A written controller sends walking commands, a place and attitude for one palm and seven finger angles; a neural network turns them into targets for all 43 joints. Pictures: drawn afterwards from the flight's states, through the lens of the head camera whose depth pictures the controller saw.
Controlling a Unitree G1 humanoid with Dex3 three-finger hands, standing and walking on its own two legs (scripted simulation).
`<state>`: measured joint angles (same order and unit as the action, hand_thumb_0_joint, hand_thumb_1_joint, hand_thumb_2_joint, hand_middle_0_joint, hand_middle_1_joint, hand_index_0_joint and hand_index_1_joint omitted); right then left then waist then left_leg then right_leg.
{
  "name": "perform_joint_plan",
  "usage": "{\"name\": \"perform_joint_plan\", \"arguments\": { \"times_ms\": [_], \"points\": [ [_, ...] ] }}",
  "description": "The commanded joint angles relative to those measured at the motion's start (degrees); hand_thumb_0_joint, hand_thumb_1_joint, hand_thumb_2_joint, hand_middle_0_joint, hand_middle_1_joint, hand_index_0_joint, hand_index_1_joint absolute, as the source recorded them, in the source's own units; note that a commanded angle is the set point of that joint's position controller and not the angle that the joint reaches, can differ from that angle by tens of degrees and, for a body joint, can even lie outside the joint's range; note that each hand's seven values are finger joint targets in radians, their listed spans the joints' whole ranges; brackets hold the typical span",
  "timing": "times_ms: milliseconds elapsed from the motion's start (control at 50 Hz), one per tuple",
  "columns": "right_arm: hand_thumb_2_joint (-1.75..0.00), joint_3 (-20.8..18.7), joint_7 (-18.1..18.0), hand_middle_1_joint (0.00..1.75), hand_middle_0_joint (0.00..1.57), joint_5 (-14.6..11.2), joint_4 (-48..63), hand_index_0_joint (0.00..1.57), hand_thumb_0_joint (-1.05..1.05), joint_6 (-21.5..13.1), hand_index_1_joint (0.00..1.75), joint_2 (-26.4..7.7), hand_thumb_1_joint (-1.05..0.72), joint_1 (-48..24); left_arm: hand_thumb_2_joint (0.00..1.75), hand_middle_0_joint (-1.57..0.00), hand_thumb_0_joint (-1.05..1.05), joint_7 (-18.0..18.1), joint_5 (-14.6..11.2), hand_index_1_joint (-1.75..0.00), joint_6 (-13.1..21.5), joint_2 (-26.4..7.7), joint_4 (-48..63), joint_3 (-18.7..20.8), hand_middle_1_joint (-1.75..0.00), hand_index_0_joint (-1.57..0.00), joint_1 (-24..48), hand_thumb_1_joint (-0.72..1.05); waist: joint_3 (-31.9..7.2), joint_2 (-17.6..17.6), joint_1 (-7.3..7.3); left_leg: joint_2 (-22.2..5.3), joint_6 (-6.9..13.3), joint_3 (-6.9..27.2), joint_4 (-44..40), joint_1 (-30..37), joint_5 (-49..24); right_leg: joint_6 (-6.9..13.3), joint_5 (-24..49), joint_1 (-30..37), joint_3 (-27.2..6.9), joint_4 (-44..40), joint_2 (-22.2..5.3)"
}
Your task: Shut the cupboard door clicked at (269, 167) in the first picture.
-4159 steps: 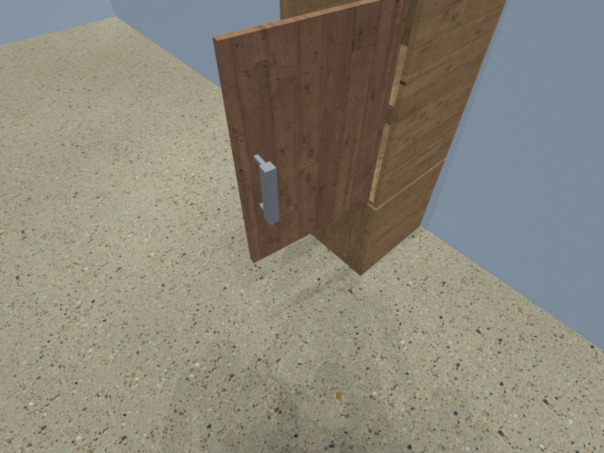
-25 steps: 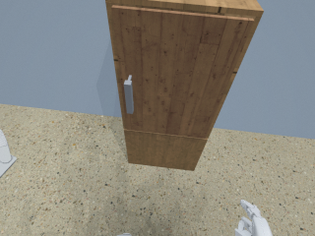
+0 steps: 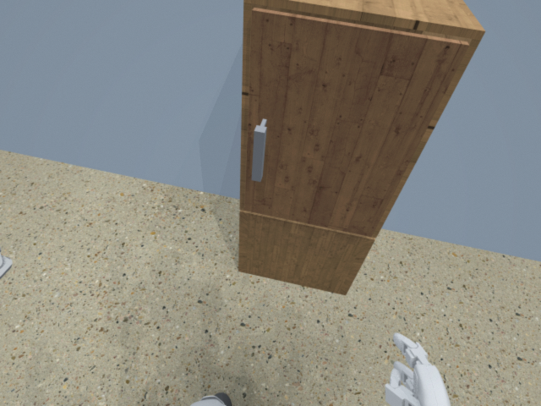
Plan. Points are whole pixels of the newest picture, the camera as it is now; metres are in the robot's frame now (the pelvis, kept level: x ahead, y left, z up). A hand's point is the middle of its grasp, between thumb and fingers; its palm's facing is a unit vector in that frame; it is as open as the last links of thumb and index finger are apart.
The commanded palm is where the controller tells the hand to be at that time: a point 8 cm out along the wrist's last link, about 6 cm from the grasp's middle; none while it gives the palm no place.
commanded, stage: stop stepping back and stand still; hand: left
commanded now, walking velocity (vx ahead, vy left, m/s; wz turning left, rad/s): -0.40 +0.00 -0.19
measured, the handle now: (260, 150) +0.72 +0.07 -0.05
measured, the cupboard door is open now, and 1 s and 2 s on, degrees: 0 0 0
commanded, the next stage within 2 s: let the arm hang, fingers relaxed in 0.88 s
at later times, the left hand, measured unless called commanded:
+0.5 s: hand out of the picture +0.12 +0.27 +0.20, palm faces +0.27 -0.83 -0.49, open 7.4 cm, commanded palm +0.08 +0.31 +0.19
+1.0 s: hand out of the picture +0.12 +0.30 +0.18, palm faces +0.32 -0.81 -0.49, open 7.4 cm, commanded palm none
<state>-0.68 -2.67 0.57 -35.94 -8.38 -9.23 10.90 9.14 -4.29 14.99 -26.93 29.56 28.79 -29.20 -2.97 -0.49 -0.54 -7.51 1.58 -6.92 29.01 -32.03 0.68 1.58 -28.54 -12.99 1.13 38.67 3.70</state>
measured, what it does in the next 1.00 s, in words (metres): walks backwards: right foot, then left foot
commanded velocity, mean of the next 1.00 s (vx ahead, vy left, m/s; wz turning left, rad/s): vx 0.12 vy -0.05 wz -0.01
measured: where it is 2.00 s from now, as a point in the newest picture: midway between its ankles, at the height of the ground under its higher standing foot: outside the picture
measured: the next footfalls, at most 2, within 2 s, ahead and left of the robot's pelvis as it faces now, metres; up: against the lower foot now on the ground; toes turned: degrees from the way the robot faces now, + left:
right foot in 0.02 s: -0.04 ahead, -0.14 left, +0.00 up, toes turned +1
left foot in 0.16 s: +0.09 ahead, +0.09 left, +0.00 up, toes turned +1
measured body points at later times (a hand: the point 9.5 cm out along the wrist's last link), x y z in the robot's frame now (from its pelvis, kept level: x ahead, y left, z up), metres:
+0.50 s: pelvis -0.12 +0.05 +0.01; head -0.13 +0.07 +0.46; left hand +0.10 +0.32 +0.22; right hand -0.02 -0.22 -0.06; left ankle +0.02 +0.11 -0.69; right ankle -0.14 -0.02 -0.72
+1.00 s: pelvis -0.12 +0.07 +0.01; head -0.13 +0.06 +0.46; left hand +0.10 +0.34 +0.21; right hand -0.03 -0.17 -0.10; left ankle -0.09 +0.19 -0.69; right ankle -0.13 -0.01 -0.72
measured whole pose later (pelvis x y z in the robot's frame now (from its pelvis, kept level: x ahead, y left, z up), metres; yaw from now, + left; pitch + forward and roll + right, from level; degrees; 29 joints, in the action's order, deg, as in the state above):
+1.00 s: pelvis -0.12 +0.07 +0.01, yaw -9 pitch +0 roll +0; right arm 1.1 -2.0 1.0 -39.6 -5.9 -10.2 16.9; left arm 8.9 -0.6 10.9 -23.9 23.5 23.5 -29.6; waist -2.6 -1.1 0.8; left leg -3.2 -0.9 -2.2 50.0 -23.9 24.5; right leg 4.1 -18.4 -15.1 5.7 33.4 1.4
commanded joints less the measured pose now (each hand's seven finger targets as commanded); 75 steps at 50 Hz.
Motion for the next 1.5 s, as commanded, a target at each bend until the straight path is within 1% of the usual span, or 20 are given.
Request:
{"name": "perform_joint_plan", "arguments": {
  "times_ms": [0, 40, 80, 140, 200, 340, 380, 440, 640, 660, 720, 840, 920, 940, 960, 1020, 1120, 1180, 1280, 1480],
  "points": [
    [-0.90, -2.07, 0.08, 0.30, 0.20, 1.43, 5.29, 0.20, 0.00, -1.48, 0.30, -6.98, -0.90, -3.06, 0.90, -0.20, 0.00, 1.51, 2.11, -0.30, 4.47, -11.75, 12.64, 3.76, -0.30, -0.20, 9.20, 0.90, -1.89, 7.38, 1.41, 1.58, -5.74, 3.33, 15.82, 20.50, 18.48, 9.13, 9.21, -23.79, -30.69, -29.70, -22.39],
    [-0.90, -1.71, -0.58, 0.30, 0.20, 0.33, 6.04, 0.20, 0.00, -1.24, 0.30, -6.17, -0.90, -5.06, 0.90, -0.20, 0.00, 1.38, 3.34, -0.30, 3.01, -9.33, 9.66, -0.88, -0.30, -0.20, 15.31, 0.90, -2.55, 18.47, 1.23, 6.20, -5.18, 3.17, 19.82, 14.12, 17.95, 5.92, 37.26, -14.60, -19.77, -22.68, -17.94],
    [-0.90, -1.53, -2.11, 0.30, 0.20, -0.46, 6.92, 0.20, 0.00, -0.39, 0.30, -7.38, -0.90, -5.50, 0.90, -0.20, 0.00, 0.61, 3.33, -0.30, 1.17, -9.86, 6.37, 0.49, -0.30, -0.20, 15.12, 0.90, 0.01, 14.59, 1.92, 6.55, -4.09, 3.00, 12.28, 16.43, 14.11, 3.32, 45.04, -13.18, -12.37, -16.22, -14.46],
    [-0.90, -2.36, -2.47, 0.30, 0.20, -1.09, 8.44, 0.20, 0.00, -0.97, 0.30, -10.84, -0.90, -3.98, 0.90, -0.20, 0.00, -0.42, 2.29, -0.30, 0.19, -7.51, 6.97, 0.84, -0.30, -0.20, 9.78, 0.90, -5.62, -16.01, 0.21, -5.49, -0.95, 11.10, -11.48, 22.93, -3.54, -2.83, 10.79, -8.73, -1.58, -1.49, -1.34],
    [-0.90, -2.31, -1.20, 0.30, 0.20, -0.06, 10.28, 0.20, 0.00, -2.90, 0.30, -9.95, -0.90, -3.66, 0.90, -0.20, 0.00, -0.26, 0.06, -0.30, 0.60, -9.39, 13.12, 4.82, -0.30, -0.20, 2.94, 0.90, -8.89, -16.08, 0.15, -12.50, -0.99, 25.43, -24.60, 20.28, 36.08, -2.22, -1.72, -9.32, -3.31, 12.09, 0.52],
    [-0.90, -1.04, -1.11, 0.30, 0.20, 0.41, 11.36, 0.20, 0.00, -1.25, 0.30, -9.09, -0.90, -2.46, 0.90, -0.20, 0.00, 0.93, -0.01, -0.30, -3.28, -7.97, 15.21, 2.47, -0.30, -0.20, -4.84, 0.90, -4.42, -15.26, 0.84, -3.95, -6.36, 7.57, -24.87, 14.38, 33.61, -0.40, 0.92, 5.90, 7.71, -7.54, 3.31],
    [-0.90, -1.23, -1.76, 0.30, 0.20, 0.69, 10.58, 0.20, 0.00, 0.39, 0.30, -9.29, -0.90, -1.80, 0.90, -0.20, 0.00, 1.09, 0.21, -0.30, -4.55, -9.98, 11.83, 3.78, -0.30, -0.20, -5.06, 0.90, -3.76, -9.46, 1.31, -0.11, -6.08, 3.53, -16.44, 10.88, 31.32, 1.64, 4.08, 11.50, 5.55, -18.20, 0.39],
    [-0.90, -1.36, -1.43, 0.30, 0.20, 1.07, 8.10, 0.20, 0.00, 2.68, 0.30, -10.50, -0.90, -1.50, 0.90, -0.20, 0.00, 1.45, 0.78, -0.30, -4.11, -14.70, 11.47, 7.52, -0.30, -0.20, 3.67, 0.90, 1.45, 9.61, 0.86, 4.78, -3.14, 6.14, 26.56, 1.86, 20.44, 14.02, -7.04, -7.02, -23.50, -32.17, -25.49],
    [-0.90, -0.92, -3.55, 0.30, 0.20, 0.68, 6.25, 0.20, 0.00, -0.82, 0.30, -9.20, -0.90, -1.37, 0.90, -0.20, 0.00, 2.75, 3.46, -0.30, -1.49, -7.70, 7.89, -0.74, -0.30, -0.20, 11.24, 0.90, 5.69, 1.88, 1.96, 5.26, -0.77, -0.62, 4.26, 17.16, 21.40, 7.19, -13.87, -13.47, -8.54, -21.91, -14.24],
    [-0.90, -1.04, -3.70, 0.30, 0.20, 0.42, 6.64, 0.20, 0.00, -1.27, 0.30, -9.46, -0.90, -0.93, 0.90, -0.20, 0.00, 2.75, 3.03, -0.30, -1.31, -8.14, 9.04, 0.13, -0.30, -0.20, 10.18, 0.90, 5.35, -1.19, 2.20, 4.84, -0.16, 1.09, -0.77, 19.53, 23.62, 5.84, -11.24, -13.23, -7.53, -16.82, -12.04],
    [-0.90, -1.24, -3.38, 0.30, 0.20, 0.42, 7.47, 0.20, 0.00, -1.48, 0.30, -10.47, -0.90, -0.69, 0.90, -0.20, 0.00, 2.45, 1.76, -0.30, 0.39, -10.27, 12.67, 4.60, -0.30, -0.20, 5.66, 0.90, 2.15, -16.48, 2.14, -12.99, 7.22, 30.00, -18.04, 19.56, 31.63, -1.29, -1.20, -15.50, 1.94, 10.06, -2.04],
    [-0.90, -1.07, -1.78, 0.30, 0.20, 0.41, 7.16, 0.20, 0.00, -1.52, 0.30, -9.76, -0.90, -0.53, 0.90, -0.20, 0.00, 1.76, 2.70, -0.30, -1.48, -7.23, 8.99, 3.52, -0.30, -0.20, -0.52, 0.90, 2.36, -10.01, 1.62, -4.83, 2.17, 10.08, -9.67, 3.39, 33.88, -0.57, 7.78, 7.09, 3.18, -8.75, -2.56],
    [-0.90, -1.85, -0.98, 0.30, 0.20, -0.36, 6.66, 0.20, 0.00, -0.42, 0.30, -8.54, -0.90, -0.48, 0.90, -0.20, 0.00, 2.18, 2.14, -0.30, -2.41, -7.07, 3.67, 2.51, -0.30, -0.20, 0.60, 0.90, 2.88, 11.63, 0.78, 5.94, -2.06, 5.02, 25.62, -2.36, 25.42, 10.37, 1.20, 2.52, -29.15, -26.66, -21.86],
    [-0.90, -1.52, -0.74, 0.30, 0.20, -0.17, 6.34, 0.20, 0.00, -0.24, 0.30, -8.79, -0.90, -0.03, 0.90, -0.20, 0.00, 2.30, 2.27, -0.30, -1.94, -6.58, 3.31, 1.89, -0.30, -0.20, 1.12, 0.90, 3.05, 9.20, 1.44, 5.29, -2.34, 6.90, 28.36, -3.67, 24.37, 11.36, 10.67, 4.13, -25.94, -24.78, -22.45],
    [-0.90, -3.23, 4.06, 0.30, 0.20, 0.51, -2.12, 0.20, 0.00, -0.18, 0.30, -13.08, -0.90, -3.20, 0.90, -0.20, 0.00, -5.43, 8.23, -0.30, -11.24, 5.27, -33.73, -18.78, -0.30, -0.20, 5.85, 0.90, 6.27, 3.66, 2.63, -0.36, -2.24, 6.69, 30.48, -9.28, 29.84, 10.67, 43.88, 2.04, -8.89, -12.86, -27.20],
    [-0.90, -0.67, 3.26, 0.30, 0.20, -0.16, -1.25, 0.20, 0.00, 6.27, 0.30, -7.25, -0.90, 4.71, 0.90, -0.20, 0.00, -8.17, 5.73, -0.30, -15.59, 8.71, -38.61, -22.41, -0.30, -0.20, 9.01, 0.90, 1.38, 11.66, 2.73, 6.27, -2.96, 2.67, 10.62, 7.15, 19.05, 6.58, 51.51, 1.86, -0.70, -6.08, -15.81],
    [-0.90, -0.77, 3.10, 0.30, 0.20, 1.61, -3.55, 0.20, 0.00, 7.75, 0.30, -12.91, -0.90, 0.08, 0.90, -0.20, 0.00, -8.26, 5.81, -0.30, -15.33, 8.05, -55.70, -25.65, -0.30, -0.20, 11.28, 0.90, -0.68, 6.66, 0.52, -1.31, 0.90, 11.16, 1.37, 18.38, -3.96, 0.07, 16.45, -4.21, -1.24, -9.52, -9.70],
    [-0.90, 0.09, 2.28, 0.30, 0.20, 1.37, -8.62, 0.20, 0.00, 7.83, 0.30, -12.16, -0.90, -0.58, 0.90, -0.20, 0.00, -8.41, 5.21, -0.30, -15.62, 6.92, -66.51, -25.88, -0.30, -0.20, 13.81, 0.90, 1.73, -5.43, 0.71, -1.11, 1.07, 11.77, -4.69, 15.44, -0.70, -0.25, 16.19, -0.02, -1.33, -10.88, -8.55],
    [-0.90, 0.08, 1.31, 0.30, 0.20, 1.20, -15.33, 0.20, 0.00, 7.74, 0.30, -8.28, -0.90, 0.90, 0.90, -0.20, 0.00, -8.27, 5.25, -0.30, -14.33, 9.40, -79.54, -25.77, -0.30, -0.20, 11.44, 0.90, -2.12, -9.41, 0.85, 0.90, -0.30, 7.75, -4.96, 20.98, 2.19, 1.39, 23.29, 3.94, -3.05, -17.22, -10.35],
    [-0.90, -0.44, 0.83, 0.30, 0.20, 0.27, -23.38, 0.20, 0.00, 7.97, 0.30, -9.20, -0.90, 3.82, 0.90, -0.20, 0.00, -8.04, 5.04, -0.30, -14.14, 8.63, -90.70, -27.24, -0.30, -0.20, 11.36, 0.90, 4.37, 0.06, 1.04, -0.09, 0.13, 7.84, -9.79, 23.48, 4.89, 1.23, 20.01, 2.29, -2.06, -22.08, -10.55]
  ]
}}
